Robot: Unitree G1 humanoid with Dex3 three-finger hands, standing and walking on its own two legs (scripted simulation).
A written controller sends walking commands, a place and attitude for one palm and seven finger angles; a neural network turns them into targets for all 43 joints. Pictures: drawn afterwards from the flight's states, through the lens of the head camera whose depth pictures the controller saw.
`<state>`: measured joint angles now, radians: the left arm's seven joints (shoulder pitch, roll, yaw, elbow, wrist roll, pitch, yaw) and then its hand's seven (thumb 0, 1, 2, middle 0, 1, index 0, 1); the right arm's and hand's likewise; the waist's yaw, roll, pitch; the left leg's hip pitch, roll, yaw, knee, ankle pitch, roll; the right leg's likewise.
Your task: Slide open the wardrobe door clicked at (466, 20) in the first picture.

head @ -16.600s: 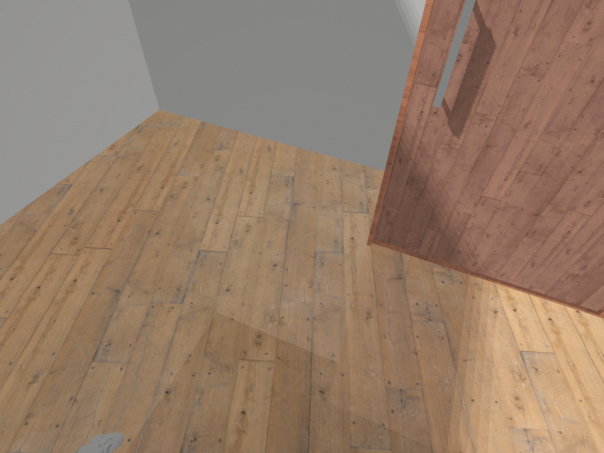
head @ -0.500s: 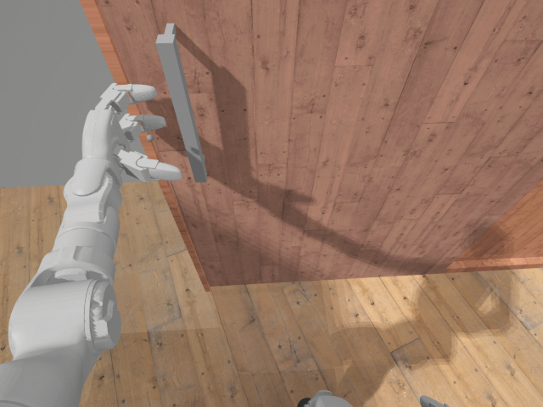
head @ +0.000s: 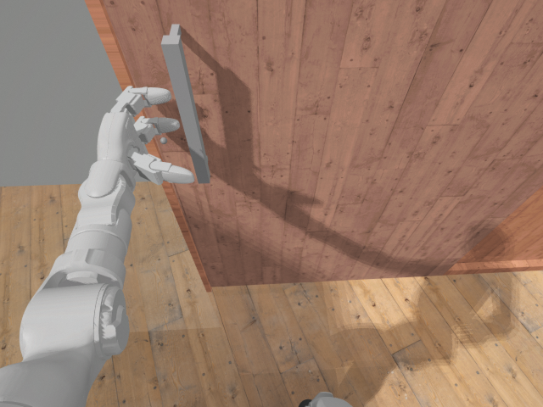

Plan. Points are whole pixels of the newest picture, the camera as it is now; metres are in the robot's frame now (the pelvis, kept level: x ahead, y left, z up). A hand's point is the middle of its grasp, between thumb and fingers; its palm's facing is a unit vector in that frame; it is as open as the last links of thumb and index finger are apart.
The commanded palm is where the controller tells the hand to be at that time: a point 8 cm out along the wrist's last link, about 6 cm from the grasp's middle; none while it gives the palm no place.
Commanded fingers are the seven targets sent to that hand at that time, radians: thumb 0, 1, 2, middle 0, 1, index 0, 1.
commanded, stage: feel for the door with the fingertips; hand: left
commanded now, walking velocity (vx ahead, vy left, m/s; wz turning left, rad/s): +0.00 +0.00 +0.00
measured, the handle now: (192, 116) +0.53 +0.12 +0.11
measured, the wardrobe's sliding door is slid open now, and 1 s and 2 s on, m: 0.00 0.00 0.00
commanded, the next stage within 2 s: slide the fingers in behind the handle in 0.58 s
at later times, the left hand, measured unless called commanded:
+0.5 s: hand (165, 132) +0.48 +0.15 +0.13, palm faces +0.02 -1.00 +0.00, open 14.0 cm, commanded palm +0.46 +0.20 +0.12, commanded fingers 0.00 -0.50 0.30 -0.30 -1.20 -0.30 -1.20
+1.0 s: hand (177, 135) +0.48 +0.14 +0.12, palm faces +0.00 -1.00 -0.01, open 13.9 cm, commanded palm +0.45 +0.19 +0.12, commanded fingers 0.00 -0.50 0.30 -0.30 -1.20 -0.30 -1.20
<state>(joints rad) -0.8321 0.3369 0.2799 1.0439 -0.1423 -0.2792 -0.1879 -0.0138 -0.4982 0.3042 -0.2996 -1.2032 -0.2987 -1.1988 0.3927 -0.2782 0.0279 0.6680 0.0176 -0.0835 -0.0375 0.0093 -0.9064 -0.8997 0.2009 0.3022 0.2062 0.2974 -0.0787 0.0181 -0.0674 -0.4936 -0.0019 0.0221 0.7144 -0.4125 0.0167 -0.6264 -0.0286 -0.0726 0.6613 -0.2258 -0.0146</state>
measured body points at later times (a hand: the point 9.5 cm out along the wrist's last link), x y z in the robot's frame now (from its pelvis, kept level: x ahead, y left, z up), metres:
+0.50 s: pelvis +0.00 +0.00 +0.00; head +0.07 +0.00 +0.44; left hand +0.47 +0.21 +0.13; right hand +0.04 -0.27 -0.12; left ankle -0.04 +0.11 -0.72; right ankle +0.06 -0.12 -0.72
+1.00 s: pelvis -0.01 +0.00 +0.00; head +0.07 -0.01 +0.44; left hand +0.48 +0.19 +0.12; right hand +0.02 -0.26 -0.13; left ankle -0.04 +0.11 -0.72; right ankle +0.06 -0.11 -0.72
